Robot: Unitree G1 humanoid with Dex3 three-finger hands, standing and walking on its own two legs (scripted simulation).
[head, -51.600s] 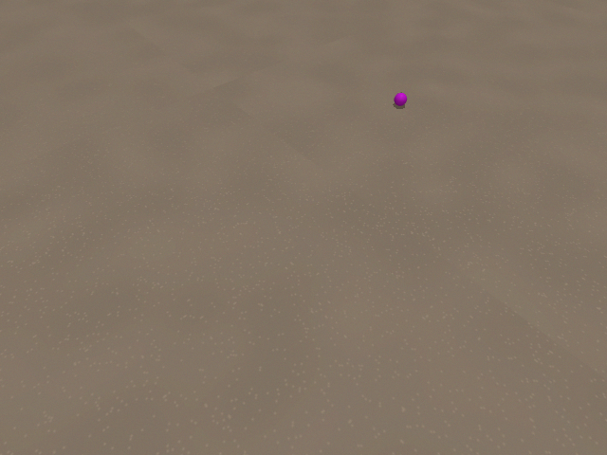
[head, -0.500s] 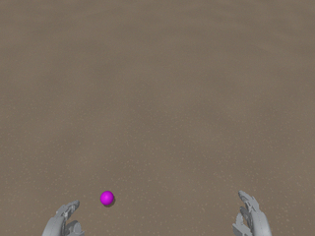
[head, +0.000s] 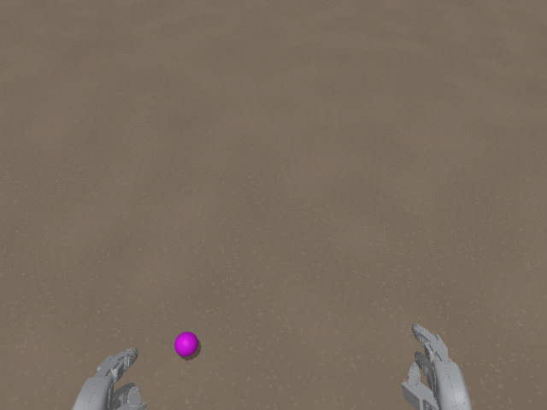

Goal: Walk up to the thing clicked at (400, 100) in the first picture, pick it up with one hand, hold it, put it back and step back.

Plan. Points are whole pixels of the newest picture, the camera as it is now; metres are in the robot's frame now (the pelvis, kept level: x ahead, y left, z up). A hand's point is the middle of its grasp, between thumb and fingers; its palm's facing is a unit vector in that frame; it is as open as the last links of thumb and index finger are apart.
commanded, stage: home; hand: left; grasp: from above
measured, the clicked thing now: (186, 344) +0.46 +0.27 -0.68
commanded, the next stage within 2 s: stand in 0.74 s
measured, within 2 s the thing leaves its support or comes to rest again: neither
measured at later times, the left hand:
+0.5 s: hand (145, 405) +0.17 +0.18 -0.05, palm faces +0.04 -0.98 -0.21, open 7.4 cm
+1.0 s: hand out of the picture +0.16 +0.21 -0.08, palm faces +0.00 -0.94 -0.33, open 7.4 cm
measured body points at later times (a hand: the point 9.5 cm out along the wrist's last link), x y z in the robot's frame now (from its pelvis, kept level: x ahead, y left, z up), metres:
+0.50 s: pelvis +0.01 +0.00 +0.00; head +0.03 +0.00 +0.45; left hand +0.16 +0.23 -0.03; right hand +0.17 -0.25 -0.06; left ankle +0.01 +0.11 -0.68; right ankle -0.01 -0.13 -0.68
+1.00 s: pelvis +0.00 +0.00 +0.02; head +0.03 +0.00 +0.47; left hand +0.16 +0.26 -0.06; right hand +0.14 -0.26 -0.09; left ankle +0.01 +0.11 -0.68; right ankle -0.01 -0.13 -0.68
